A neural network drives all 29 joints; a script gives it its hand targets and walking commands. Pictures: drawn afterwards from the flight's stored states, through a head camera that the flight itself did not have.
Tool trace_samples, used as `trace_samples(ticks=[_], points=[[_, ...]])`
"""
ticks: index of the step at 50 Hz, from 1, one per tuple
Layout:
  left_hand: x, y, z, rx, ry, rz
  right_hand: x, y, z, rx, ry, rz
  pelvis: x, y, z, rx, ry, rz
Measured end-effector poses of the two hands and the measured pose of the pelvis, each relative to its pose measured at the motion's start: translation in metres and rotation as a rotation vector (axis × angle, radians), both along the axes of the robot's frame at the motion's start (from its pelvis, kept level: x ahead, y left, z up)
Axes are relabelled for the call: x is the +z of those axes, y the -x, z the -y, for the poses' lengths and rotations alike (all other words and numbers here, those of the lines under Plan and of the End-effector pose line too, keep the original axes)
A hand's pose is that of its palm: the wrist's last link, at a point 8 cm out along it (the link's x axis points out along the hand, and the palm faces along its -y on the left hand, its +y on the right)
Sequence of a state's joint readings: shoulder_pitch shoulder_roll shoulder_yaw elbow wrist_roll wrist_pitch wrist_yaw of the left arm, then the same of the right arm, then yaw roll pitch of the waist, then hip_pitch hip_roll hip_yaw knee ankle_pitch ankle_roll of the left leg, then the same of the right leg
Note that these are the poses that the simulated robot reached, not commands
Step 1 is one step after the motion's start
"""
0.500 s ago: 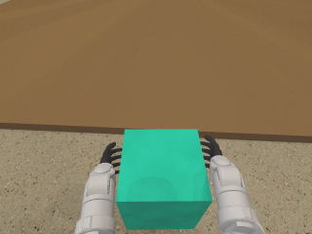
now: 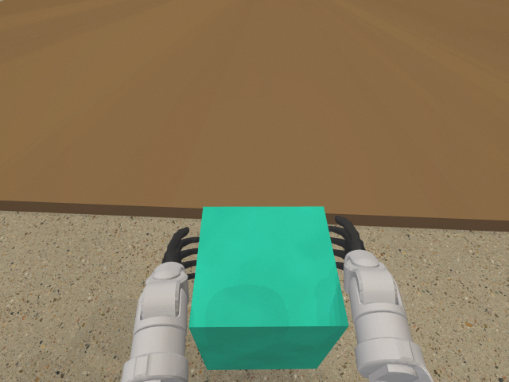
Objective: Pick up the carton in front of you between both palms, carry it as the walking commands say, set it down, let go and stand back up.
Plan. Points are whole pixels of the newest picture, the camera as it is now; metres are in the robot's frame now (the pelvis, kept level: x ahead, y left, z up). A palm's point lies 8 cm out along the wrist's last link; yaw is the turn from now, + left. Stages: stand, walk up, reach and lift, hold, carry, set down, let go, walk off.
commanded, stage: reach and lift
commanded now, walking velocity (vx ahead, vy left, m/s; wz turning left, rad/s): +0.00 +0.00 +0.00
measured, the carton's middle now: (262, 292) +0.28 +0.00 -0.05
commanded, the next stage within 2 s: hold in 0.30 s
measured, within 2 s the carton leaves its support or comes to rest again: neither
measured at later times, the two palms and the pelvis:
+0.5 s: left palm (172, 266) +0.28 +0.15 +0.05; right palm (360, 254) +0.29 -0.15 +0.06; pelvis +0.00 +0.00 +0.00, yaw +0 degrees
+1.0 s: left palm (172, 266) +0.28 +0.15 +0.05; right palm (359, 255) +0.29 -0.15 +0.06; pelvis -0.01 +0.00 +0.00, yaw +0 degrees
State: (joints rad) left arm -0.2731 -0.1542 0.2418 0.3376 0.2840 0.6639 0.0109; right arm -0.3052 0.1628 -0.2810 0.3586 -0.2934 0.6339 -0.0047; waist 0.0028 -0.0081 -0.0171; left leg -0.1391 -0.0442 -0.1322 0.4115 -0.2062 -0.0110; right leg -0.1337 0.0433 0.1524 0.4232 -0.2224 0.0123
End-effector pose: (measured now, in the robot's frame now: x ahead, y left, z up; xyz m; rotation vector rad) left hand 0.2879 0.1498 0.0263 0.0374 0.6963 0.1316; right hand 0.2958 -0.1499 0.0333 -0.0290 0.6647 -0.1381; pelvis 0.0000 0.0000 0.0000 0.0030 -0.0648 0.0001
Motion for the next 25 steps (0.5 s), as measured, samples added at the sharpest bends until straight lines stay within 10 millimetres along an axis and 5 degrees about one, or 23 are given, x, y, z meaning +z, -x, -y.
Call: trace_samples(ticks=[25], points=[[0.023, 0.006, 0.004, -0.007, -0.007, 0.025, 0.024, 0.006, 0.003, 0.001, 0.005, 0.031, 0.003, -0.004, 0.002, 0.004, 0.001, 0.044]])
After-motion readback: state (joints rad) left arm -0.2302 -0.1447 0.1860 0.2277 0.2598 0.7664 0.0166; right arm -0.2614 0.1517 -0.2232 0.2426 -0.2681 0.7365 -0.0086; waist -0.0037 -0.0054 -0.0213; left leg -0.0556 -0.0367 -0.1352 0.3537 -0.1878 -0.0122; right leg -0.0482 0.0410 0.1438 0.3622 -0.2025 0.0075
